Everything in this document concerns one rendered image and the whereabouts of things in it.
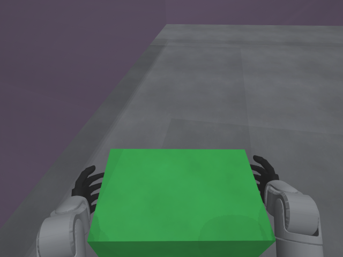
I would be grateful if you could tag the robot right forearm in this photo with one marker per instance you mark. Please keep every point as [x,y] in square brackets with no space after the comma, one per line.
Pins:
[296,221]

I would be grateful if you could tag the carton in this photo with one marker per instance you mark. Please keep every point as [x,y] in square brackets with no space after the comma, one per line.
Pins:
[179,203]

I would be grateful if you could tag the right robot hand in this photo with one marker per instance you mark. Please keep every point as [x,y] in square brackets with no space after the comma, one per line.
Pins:
[267,174]

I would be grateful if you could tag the left robot hand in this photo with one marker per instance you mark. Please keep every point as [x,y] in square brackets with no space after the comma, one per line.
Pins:
[83,188]

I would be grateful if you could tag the robot left forearm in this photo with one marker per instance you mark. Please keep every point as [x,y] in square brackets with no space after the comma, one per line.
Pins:
[62,234]

